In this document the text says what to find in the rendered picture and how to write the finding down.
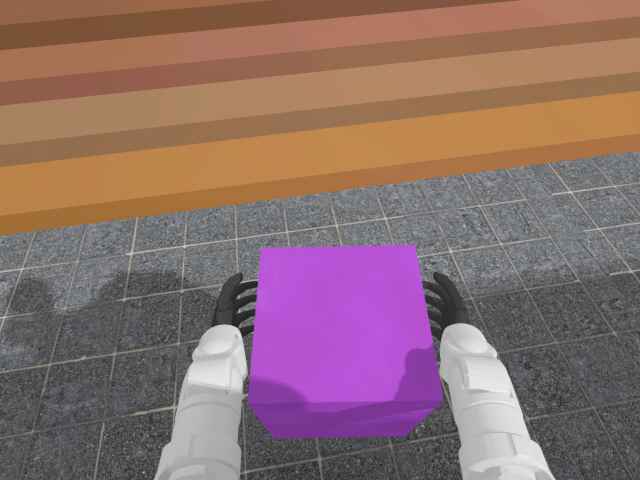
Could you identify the right robot forearm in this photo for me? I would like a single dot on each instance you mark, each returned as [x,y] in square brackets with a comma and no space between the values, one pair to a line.
[495,443]

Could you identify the robot left hand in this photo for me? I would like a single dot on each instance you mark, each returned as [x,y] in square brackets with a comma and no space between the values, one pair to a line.
[228,306]

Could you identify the robot right hand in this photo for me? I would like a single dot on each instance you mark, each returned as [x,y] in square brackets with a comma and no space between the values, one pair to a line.
[450,305]

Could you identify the left robot forearm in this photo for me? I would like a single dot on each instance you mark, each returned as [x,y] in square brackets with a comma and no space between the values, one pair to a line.
[205,435]

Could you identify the carton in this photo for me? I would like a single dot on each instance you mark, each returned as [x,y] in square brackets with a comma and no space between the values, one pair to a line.
[342,344]

